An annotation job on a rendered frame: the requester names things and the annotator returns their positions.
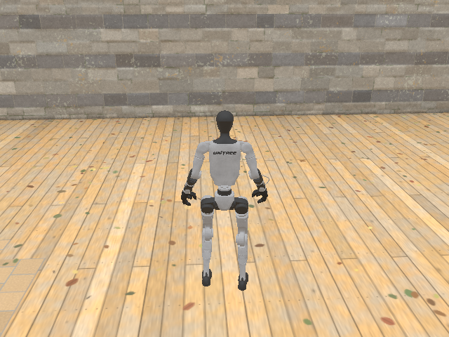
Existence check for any right robot upper arm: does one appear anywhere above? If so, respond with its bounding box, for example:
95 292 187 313
239 141 260 180

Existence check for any robot torso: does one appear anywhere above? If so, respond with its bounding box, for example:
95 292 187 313
209 138 241 211

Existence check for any left robot upper arm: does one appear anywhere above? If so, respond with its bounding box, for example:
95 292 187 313
190 141 210 180

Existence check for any robot left hand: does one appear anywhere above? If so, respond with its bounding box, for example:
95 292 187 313
181 191 196 206

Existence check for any robot right forearm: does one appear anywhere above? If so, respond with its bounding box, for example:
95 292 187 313
253 169 266 192

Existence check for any robot right shin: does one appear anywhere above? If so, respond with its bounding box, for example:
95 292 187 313
238 234 248 281

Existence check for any robot right hand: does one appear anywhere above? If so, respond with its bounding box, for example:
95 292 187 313
252 189 268 203

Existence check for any robot left forearm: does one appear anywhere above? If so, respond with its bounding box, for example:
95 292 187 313
183 169 197 194

